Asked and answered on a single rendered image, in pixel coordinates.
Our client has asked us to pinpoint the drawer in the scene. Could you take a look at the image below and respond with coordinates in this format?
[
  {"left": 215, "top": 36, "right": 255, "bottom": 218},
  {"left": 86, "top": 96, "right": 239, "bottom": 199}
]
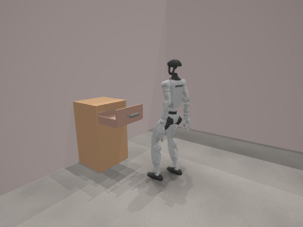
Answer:
[{"left": 98, "top": 103, "right": 143, "bottom": 129}]

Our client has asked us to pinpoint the robot left forearm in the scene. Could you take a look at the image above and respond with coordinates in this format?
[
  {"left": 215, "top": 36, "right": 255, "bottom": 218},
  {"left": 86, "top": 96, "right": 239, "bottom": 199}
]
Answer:
[{"left": 159, "top": 100, "right": 169, "bottom": 127}]

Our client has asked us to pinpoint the cabinet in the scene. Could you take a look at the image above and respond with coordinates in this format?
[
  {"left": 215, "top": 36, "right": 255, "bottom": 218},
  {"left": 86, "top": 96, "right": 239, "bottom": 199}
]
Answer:
[{"left": 73, "top": 96, "right": 128, "bottom": 173}]

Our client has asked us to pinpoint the left robot upper arm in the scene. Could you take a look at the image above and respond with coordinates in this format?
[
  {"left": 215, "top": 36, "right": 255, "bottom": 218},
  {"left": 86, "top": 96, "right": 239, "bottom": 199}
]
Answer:
[{"left": 161, "top": 79, "right": 171, "bottom": 107}]

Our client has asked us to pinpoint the handle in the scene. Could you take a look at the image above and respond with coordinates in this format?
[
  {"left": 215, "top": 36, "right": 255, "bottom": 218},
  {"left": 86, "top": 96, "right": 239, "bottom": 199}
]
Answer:
[{"left": 127, "top": 113, "right": 140, "bottom": 118}]

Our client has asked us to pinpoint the left robot hand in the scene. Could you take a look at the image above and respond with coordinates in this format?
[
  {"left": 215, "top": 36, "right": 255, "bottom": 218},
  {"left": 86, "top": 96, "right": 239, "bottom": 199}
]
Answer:
[{"left": 155, "top": 125, "right": 165, "bottom": 142}]

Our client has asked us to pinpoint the robot right forearm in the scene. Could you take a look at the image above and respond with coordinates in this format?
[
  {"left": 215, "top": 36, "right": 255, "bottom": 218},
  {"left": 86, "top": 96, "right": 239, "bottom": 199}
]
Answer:
[{"left": 183, "top": 100, "right": 190, "bottom": 118}]

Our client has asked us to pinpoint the humanoid robot head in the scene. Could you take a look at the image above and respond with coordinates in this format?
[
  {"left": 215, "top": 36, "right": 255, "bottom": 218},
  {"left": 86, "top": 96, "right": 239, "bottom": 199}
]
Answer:
[{"left": 167, "top": 60, "right": 182, "bottom": 80}]

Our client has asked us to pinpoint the robot torso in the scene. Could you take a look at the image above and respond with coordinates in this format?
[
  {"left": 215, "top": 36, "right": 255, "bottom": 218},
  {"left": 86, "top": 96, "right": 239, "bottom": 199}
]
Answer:
[{"left": 165, "top": 78, "right": 184, "bottom": 125}]

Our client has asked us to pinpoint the right robot hand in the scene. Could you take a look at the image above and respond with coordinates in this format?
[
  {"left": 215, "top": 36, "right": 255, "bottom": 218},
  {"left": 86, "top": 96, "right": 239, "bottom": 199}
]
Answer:
[{"left": 182, "top": 117, "right": 190, "bottom": 131}]

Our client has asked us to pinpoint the right robot upper arm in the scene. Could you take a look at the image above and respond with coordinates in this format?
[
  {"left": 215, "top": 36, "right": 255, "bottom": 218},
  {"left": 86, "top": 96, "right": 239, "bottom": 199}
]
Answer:
[{"left": 181, "top": 79, "right": 189, "bottom": 103}]

